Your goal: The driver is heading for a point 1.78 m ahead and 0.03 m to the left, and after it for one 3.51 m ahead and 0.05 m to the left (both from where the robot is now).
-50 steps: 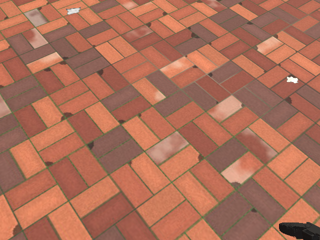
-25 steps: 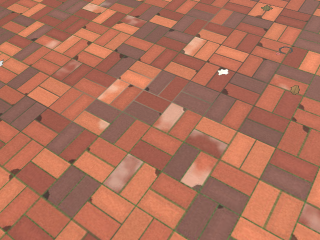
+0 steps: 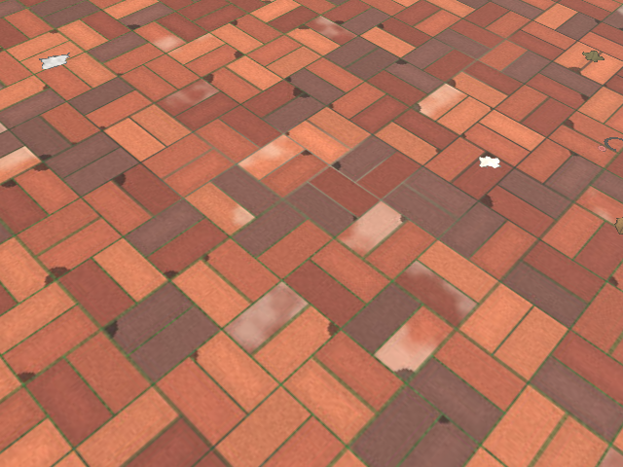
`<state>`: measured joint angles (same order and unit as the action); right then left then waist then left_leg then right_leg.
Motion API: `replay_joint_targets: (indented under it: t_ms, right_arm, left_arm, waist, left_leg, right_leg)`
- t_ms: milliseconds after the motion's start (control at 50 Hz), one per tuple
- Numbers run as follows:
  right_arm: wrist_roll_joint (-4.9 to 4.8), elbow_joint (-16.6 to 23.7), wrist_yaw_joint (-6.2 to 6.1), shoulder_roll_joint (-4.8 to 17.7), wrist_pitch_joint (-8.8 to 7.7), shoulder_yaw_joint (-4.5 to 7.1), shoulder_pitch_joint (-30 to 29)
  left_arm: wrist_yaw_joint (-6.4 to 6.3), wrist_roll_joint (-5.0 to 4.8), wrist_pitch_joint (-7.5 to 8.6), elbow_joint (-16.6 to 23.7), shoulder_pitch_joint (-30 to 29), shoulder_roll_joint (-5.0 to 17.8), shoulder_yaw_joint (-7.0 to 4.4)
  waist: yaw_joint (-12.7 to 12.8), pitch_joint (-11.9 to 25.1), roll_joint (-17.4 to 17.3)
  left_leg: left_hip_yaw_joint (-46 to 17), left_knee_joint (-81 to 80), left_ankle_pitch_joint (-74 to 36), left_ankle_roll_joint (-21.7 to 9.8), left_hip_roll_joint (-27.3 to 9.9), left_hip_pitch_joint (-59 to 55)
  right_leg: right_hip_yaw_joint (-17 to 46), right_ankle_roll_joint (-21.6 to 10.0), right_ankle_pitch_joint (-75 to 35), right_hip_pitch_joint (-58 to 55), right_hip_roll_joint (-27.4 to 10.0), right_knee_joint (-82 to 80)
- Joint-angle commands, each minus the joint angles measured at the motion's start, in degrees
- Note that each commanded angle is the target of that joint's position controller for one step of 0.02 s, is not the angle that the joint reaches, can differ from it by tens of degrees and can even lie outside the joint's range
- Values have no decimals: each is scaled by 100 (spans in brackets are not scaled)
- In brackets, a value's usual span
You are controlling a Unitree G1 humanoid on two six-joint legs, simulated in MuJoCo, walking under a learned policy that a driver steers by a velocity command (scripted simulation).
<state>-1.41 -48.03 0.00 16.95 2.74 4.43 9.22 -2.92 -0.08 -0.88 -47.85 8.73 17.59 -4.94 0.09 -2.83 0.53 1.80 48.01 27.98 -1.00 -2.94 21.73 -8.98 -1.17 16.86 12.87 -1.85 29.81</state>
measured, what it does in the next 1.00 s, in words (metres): walks ahead: right foot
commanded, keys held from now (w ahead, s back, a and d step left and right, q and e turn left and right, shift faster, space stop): w+q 0.14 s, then w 0.52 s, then w+e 0.34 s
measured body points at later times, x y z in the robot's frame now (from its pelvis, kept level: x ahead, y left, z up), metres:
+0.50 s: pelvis +0.18 +0.06 +0.00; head +0.21 +0.09 +0.45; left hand +0.37 +0.32 -0.09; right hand +0.19 -0.22 -0.12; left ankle -0.01 +0.12 -0.73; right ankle +0.39 -0.05 -0.70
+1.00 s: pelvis +0.48 +0.12 +0.00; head +0.51 +0.12 +0.45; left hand +0.44 +0.40 -0.13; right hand +0.73 -0.09 -0.07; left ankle +0.63 +0.27 -0.71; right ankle +0.39 -0.03 -0.73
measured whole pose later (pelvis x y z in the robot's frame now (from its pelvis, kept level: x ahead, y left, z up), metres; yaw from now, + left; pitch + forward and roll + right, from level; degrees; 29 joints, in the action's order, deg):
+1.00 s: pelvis +0.48 +0.12 +0.00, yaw +4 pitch +2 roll -2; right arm -0.6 -40.9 0.8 15.7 -6.0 1.5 0.8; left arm -0.3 -1.8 3.7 -51.4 21.7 16.3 -3.9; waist 5.8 -1.7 -2.1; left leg -4.7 28.8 -0.7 2.2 -3.4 31.1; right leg 4.3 -0.5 18.5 2.4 3.0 19.0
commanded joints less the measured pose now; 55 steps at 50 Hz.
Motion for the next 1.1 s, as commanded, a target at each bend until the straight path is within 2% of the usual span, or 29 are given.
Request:
replay_joint_targets:
  t_ms: [20, 60, 80, 100, 120, 140, 180, 260, 340, 460, 520, 540, 560, 580, 600, 620, 640, 660, 680, 720, 800, 860, 920, 980, 1020, 1040, 1060, 1080, 1100]
  right_arm:
    - [-32, 236, 119, 477, -54, 123, 215]
    - [-25, -246, 113, 551, -90, 227, 1184]
    - [-43, -341, 54, 937, -148, 356, 1741]
    - [39, 4, 87, 1590, -371, 371, 1609]
    - [176, 117, 135, 1311, -559, 294, 1362]
    - [139, 204, 109, 1071, -672, 202, 981]
    - [56, 289, 15, 781, -703, 97, 617]
    - [112, 161, -102, 652, -744, 43, 1180]
    - [113, 45, -145, 658, -720, 32, 1483]
    - [76, -151, -133, 701, -655, 52, 1839]
    - [77, -148, -162, 838, -597, 97, 1745]
    - [97, -134, -172, 908, -564, 116, 1703]
    - [113, -103, -170, 889, -528, 91, 1574]
    - [182, 9, -166, 766, -535, 21, 1506]
    - [157, 44, -74, -66, -639, -198, 2333]
    - [8, -24, -59, 452, -778, -105, 1906]
    - [-156, 234, -24, 781, -861, 0, 1212]
    - [-140, 338, -25, 758, -917, -31, 852]
    - [-13, 385, -36, 685, -934, -10, 635]
    - [78, 362, -38, 472, -867, -13, 884]
    - [199, 634, -69, 257, -787, -109, 410]
    - [186, 838, -15, 172, -853, -183, -391]
    - [86, 985, 52, 283, -901, -171, -855]
    - [50, 1016, 84, 566, -946, -70, -812]
    - [52, 829, 56, 802, -978, 70, -40]
    - [145, 732, 18, 1104, -1001, 180, 797]
    - [249, 635, 6, 1616, -925, 310, 1334]
    - [223, 602, 56, 1327, -901, 236, 1451]
    - [196, 673, 60, 882, -908, 111, 1089]
  left_arm:
    - [70, -143, 145, 466, -682, 1008, -224]
    - [151, -108, 135, 372, -563, 624, -138]
    - [221, -30, 160, 441, -643, 254, -31]
    - [245, -20, 288, 893, -970, 80, 36]
    - [274, -222, 434, 1002, -1288, 452, -38]
    - [297, -308, 528, 960, -1162, 696, -98]
    - [252, -35, 606, 592, -747, 802, -162]
    - [346, -8, 614, 491, -898, 421, -92]
    - [447, -75, 630, 653, -1411, 176, 13]
    - [637, -124, 739, 954, -2087, 148, 129]
    - [668, -117, 782, 914, -1668, 392, 60]
    - [628, -105, 767, 812, -1201, 561, -16]
    - [569, -106, 745, 569, -257, 785, -126]
    - [497, -23, 714, 333, 907, 1029, -193]
    - [503, 2, 692, 110, 1568, 1435, -305]
    - [507, -62, 692, 25, 1543, 835, -138]
    - [463, -98, 676, 83, 966, 650, -66]
    - [436, -70, 664, 162, 516, 526, -18]
    - [447, -24, 669, 183, 268, 414, 26]
    - [464, 53, 690, 198, 89, 332, 73]
    - [377, -79, 721, 119, 235, 600, -1]
    - [296, -119, 666, 80, 523, 781, -69]
    - [258, -200, 589, -7, 969, 868, -101]
    - [221, -195, 497, -3, 1077, 874, -119]
    - [220, -124, 440, 29, 1086, 702, -67]
    - [247, -44, 438, 141, 1089, 337, 63]
    - [244, -85, 513, 321, 1732, -183, 199]
    - [249, -220, 556, 377, 1773, 137, 160]
    - [240, -299, 539, 410, 1418, 614, 24]
  waist:
    - [-294, 267, 587]
    - [-571, 330, 106]
    - [-753, 256, -1163]
    - [-568, 176, -1923]
    - [-595, 67, -1086]
    - [-318, -232, -880]
    - [-108, -256, -616]
    - [-239, -9, -495]
    - [-438, -102, -618]
    - [-624, -532, -635]
    - [-288, -158, -846]
    - [-33, 247, -993]
    - [466, 855, -966]
    - [934, 1708, -696]
    - [550, 2779, 1120]
    - [791, 2694, 1045]
    - [705, 1520, 859]
    - [503, 935, 264]
    - [311, 498, 15]
    - [-57, 364, 247]
    - [-125, 11, 258]
    - [136, -48, 201]
    - [310, 40, 281]
    - [164, 150, 397]
    - [-267, 476, 432]
    - [-653, 1176, 66]
    - [-478, 2048, -1511]
    - [-489, 2196, -1988]
    - [-505, 1473, -1302]
  left_leg:
    - [306, -762, -477, -198, -20, -794]
    - [624, -1602, -702, -351, 467, -2108]
    - [-1031, -2530, 118, -849, -403, -2711]
    - [-4492, -3642, 862, -1919, -1760, -2907]
    - [-4916, -4147, 1503, -2165, -2098, -2495]
    - [-4384, -4130, 1451, -1881, -1922, -2312]
    - [-2969, -3925, 130, -1299, -1327, -2120]
    - [-1661, -3954, -2294, -990, -845, -2343]
    - [-1105, -4027, -2767, -836, -650, -2168]
    - [-1085, -3897, -3208, -937, -970, -2549]
    - [-1022, -3223, -5338, -806, -1073, -2966]
    - [-957, -2649, -6656, -744, -1019, -3027]
    - [-760, -1627, -7285, -597, -807, -2731]
    - [-775, -113, -5971, -460, -621, -1423]
    - [-670, 2345, -1524, -13, 539, 930]
    - [-1329, 2986, 344, -104, 665, 1551]
    - [-1157, 3127, 37, -171, 297, 2041]
    - [-922, 2830, -477, -217, -40, 1910]
    - [-754, 2439, -774, -189, -237, 1741]
    - [-745, 2031, -1022, -126, -444, 1183]
    - [-511, 618, -1593, 247, -509, 1214]
    - [-375, -910, -2845, 382, -210, 762]
    - [-473, -1593, -3331, 437, -18, 491]
    - [-626, -1956, -2899, 300, 4, 180]
    - [-485, -2132, -2348, 56, 45, -892]
    - [-1043, -2057, -2052, -260, -612, -2153]
    - [-3274, -2420, -986, -987, -1966, -4098]
    - [-4669, -3081, 23, -1189, -2207, -4098]
    - [-3906, -3173, 237, -983, -2005, -3536]
  right_leg:
    - [1210, -778, 1281, 516, -1446, -1498]
    - [371, -420, 1690, 1235, -964, -247]
    - [-264, 16, 1720, 2256, -458, 1986]
    - [458, 248, 2150, 3987, 404, 3344]
    - [1282, 119, 1863, 4195, 98, 3806]
    - [1374, 7, 1132, 4221, -121, 3661]
    - [1281, 57, -35, 3716, -382, 3034]
    - [1041, 243, -1398, 3160, -248, 1925]
    - [856, 296, -2167, 2738, -80, 764]
    - [712, 48, -2057, 2696, 26, -112]
    - [561, -240, -1498, 1992, 265, -243]
    - [399, -380, -1285, 1316, 467, -162]
    - [360, -603, -1528, 21, 513, -259]
    - [1285, -988, -1519, -2031, -333, 94]
    - [4281, -2028, -109, -4278, -1957, -257]
    - [5207, -1911, 464, -4098, -2008, -1164]
    - [4250, -1615, 588, -3162, -1817, -1356]
    - [3569, -1460, 200, -2145, -1615, -1555]
    - [3148, -1399, -334, -1320, -1377, -1731]
    - [2724, -1415, -808, -487, -1072, -2058]
    - [2094, -1500, -1261, 257, -869, -2417]
    - [1698, -1209, -1414, 454, -546, -2281]
    - [1940, -1067, -1159, 114, -699, -1988]
    - [2370, -856, -768, -345, -935, -1449]
    - [2331, -630, -1094, -231, -693, -547]
    - [2035, -419, -726, 293, -283, 926]
    - [1251, -27, 994, 2163, 542, 3022]
    - [1644, -11, 1707, 2975, 365, 4108]
    - [1761, -50, 1230, 3267, 82, 4520]
Velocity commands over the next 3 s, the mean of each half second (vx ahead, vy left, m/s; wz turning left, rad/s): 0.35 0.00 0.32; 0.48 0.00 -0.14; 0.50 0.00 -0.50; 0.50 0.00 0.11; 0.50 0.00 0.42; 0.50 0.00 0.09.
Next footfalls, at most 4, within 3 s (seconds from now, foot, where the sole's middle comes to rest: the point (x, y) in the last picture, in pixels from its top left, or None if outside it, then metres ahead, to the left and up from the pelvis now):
0.58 right None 0.43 -0.02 -0.77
1.04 left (193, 378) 0.67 0.27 -0.77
1.56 right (325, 293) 0.90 -0.03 -0.77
2.10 left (267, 191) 1.25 0.13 -0.77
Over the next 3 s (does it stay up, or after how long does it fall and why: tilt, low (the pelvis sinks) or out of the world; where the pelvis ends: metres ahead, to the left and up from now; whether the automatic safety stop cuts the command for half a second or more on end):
stays up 1.58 0.04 0.01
